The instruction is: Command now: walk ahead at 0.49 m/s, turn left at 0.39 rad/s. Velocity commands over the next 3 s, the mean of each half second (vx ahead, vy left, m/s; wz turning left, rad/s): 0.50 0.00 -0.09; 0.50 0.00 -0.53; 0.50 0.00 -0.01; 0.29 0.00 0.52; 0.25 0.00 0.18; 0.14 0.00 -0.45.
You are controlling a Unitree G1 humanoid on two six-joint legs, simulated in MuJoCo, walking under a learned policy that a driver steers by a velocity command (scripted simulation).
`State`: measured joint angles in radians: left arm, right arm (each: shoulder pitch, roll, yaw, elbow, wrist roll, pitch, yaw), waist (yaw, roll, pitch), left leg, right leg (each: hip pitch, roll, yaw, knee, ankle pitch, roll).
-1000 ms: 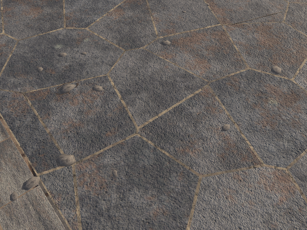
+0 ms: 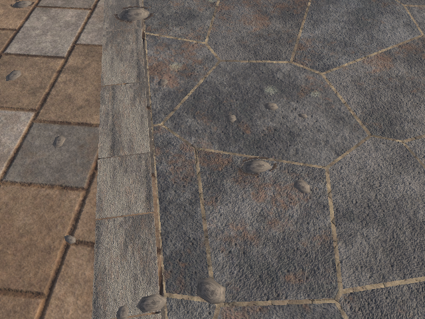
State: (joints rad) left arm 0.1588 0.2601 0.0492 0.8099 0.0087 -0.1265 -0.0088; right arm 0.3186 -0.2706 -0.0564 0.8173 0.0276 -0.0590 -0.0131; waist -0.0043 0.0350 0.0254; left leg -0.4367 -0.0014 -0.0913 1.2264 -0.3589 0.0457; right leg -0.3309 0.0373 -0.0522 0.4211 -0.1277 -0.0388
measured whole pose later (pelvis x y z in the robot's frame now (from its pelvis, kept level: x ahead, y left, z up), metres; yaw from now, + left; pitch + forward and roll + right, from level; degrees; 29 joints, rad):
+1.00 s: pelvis +0.50 -0.05 -0.01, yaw -25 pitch +2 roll +0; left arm 0.20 0.28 0.07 0.71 -0.02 -0.05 -0.04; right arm 0.22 -0.29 -0.06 0.78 0.01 -0.12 -0.01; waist -0.01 0.01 0.06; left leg -0.43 0.08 -0.03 1.23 -0.38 0.00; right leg -0.38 0.09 -0.02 0.54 -0.19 -0.10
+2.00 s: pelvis +0.99 -0.22 -0.01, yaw -4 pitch +2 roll +0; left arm 0.06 0.25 0.04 0.65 0.02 -0.05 0.01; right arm 0.26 -0.32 -0.07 0.68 0.02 0.03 -0.03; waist -0.04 0.03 0.04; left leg -0.44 -0.10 -0.12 1.17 -0.55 -0.05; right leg -0.44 0.03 0.01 0.49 -0.10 -0.02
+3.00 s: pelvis +1.22 -0.23 +0.00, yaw -17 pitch +3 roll +0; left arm 0.15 0.30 0.07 0.66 0.00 0.01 0.00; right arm 0.16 -0.30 -0.04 0.66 -0.02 -0.01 -0.05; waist 0.02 0.02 0.04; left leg -0.61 0.04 -0.10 0.97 -0.36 -0.08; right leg -0.42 0.12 0.10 0.46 -0.09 -0.07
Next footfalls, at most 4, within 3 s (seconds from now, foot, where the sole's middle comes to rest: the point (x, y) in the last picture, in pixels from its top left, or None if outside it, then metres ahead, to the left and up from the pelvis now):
0.34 left None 0.33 0.16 -0.77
0.86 right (270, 289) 0.56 -0.15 -0.77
1.42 left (250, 191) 0.93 -0.10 -0.77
1.88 right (304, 152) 1.12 -0.34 -0.77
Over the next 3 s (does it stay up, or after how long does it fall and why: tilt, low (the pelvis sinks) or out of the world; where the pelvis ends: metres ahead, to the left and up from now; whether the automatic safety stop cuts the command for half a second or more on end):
stays up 1.22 -0.23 0.00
